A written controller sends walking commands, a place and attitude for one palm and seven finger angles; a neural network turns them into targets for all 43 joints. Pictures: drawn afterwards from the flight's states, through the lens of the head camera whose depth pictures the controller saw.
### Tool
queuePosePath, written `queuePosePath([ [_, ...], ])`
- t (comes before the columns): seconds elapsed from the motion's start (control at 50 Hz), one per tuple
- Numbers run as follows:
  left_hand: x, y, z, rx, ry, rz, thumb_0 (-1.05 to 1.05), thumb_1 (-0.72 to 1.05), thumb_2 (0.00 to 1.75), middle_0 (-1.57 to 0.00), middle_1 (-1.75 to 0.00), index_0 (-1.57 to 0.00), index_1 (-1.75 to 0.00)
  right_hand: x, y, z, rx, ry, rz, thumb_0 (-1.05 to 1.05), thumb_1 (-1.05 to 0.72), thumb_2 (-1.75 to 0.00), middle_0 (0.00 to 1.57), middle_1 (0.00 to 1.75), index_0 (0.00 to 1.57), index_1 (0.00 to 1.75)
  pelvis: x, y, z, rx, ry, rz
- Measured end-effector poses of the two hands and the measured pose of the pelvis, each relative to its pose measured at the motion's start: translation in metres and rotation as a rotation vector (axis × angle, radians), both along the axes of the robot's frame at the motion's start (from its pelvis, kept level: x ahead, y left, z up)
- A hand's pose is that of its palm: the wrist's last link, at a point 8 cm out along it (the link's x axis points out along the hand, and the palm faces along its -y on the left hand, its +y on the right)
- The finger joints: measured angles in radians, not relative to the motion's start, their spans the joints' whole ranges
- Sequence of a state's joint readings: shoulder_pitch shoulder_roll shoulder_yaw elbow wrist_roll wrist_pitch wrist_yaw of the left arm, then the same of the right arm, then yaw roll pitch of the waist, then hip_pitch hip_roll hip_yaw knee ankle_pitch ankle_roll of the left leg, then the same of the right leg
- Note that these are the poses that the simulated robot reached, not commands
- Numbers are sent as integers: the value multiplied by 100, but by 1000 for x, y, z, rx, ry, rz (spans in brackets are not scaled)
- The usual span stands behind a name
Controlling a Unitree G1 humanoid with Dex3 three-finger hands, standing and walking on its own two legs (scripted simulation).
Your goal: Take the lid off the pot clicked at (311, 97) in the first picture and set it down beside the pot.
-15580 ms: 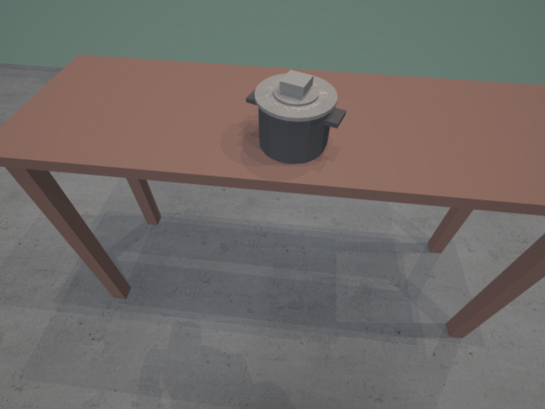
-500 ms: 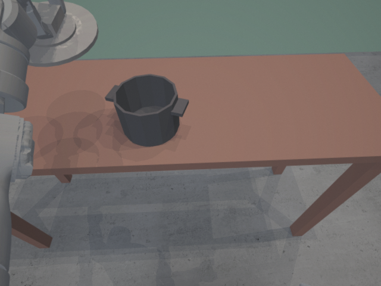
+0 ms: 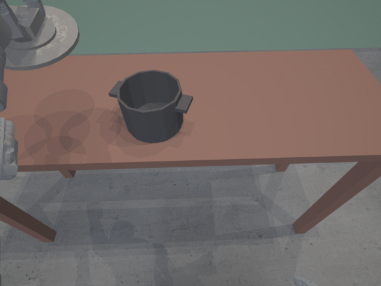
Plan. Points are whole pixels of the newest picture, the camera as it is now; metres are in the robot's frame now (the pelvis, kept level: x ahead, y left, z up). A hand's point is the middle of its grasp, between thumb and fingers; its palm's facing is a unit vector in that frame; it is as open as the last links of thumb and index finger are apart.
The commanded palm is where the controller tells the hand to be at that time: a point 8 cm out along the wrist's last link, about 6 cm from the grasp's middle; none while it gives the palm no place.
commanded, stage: move the lid sideways beside the pot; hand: left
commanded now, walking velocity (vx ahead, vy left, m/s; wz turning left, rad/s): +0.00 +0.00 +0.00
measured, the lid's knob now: (22, 21) +0.51 +0.28 +0.29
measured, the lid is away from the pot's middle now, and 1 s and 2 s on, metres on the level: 0.19 0.22 0.21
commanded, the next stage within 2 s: lower the lid onto the table in 0.40 s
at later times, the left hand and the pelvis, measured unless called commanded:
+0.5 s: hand out of the picture +0.47 +0.32 +0.30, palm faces -0.18 -0.10 -0.98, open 8.5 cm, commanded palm +0.48 +0.30 +0.37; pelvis +0.01 +0.00 +0.00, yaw -1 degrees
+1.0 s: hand (12, 36) +0.48 +0.29 +0.27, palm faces -0.22 -0.18 -0.96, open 8.5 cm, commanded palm +0.49 +0.30 +0.33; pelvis +0.01 +0.00 +0.00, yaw -1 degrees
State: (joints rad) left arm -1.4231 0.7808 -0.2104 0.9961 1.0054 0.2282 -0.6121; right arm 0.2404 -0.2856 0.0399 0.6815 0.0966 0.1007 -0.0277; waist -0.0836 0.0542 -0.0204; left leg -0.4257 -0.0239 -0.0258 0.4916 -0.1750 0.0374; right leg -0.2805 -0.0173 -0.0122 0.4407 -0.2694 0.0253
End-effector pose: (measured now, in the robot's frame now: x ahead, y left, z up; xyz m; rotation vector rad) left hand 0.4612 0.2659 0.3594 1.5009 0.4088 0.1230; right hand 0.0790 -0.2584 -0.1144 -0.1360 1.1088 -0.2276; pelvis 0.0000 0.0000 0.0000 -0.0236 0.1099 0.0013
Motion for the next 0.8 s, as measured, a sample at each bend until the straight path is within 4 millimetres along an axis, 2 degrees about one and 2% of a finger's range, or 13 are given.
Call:
queuePosePath([
  [0.26, 6, 25, -3, -16, 8, 54, -2, 18, 88, -62, -96, -53, -89, -25, -11, 0, -26, 74, -47, 1, -91, -90, 21, 30, 20, 30, 5, -2, 0, -2, 10, -13],
  [0.46, 2, 48, -4, -11, 20, 115, -2, 18, 88, -62, -96, -53, -89, -28, -13, -1, -27, 109, -54, 1, -91, -90, 21, 30, 20, 30, 9, -2, 0, -6, 17, -11],
  [0.6, 3, 45, -7, -22, 26, 122, -2, 18, 88, -62, -96, -53, -89, -17, -10, -1, -23, 94, -29, 1, -91, -90, 21, 30, 20, 30, 9, -1, 0, -8, 20, 2],
  [0.72, 5, 35, -5, -36, 15, 122, -2, 18, 88, -62, -96, -53, -89, -8, -6, -2, -10, 51, -17, 1, -91, -90, 21, 30, 20, 30, 9, 0, 0, -5, 22, 5],
  [0.8, 8, 30, -15, -47, 41, 128, -2, 18, 88, -62, -96, -53, -89, -5, -4, -3, 0, 35, -16, 1, -91, -90, 21, 30, 20, 30, 8, 0, -1, -3, 22, 0],
])
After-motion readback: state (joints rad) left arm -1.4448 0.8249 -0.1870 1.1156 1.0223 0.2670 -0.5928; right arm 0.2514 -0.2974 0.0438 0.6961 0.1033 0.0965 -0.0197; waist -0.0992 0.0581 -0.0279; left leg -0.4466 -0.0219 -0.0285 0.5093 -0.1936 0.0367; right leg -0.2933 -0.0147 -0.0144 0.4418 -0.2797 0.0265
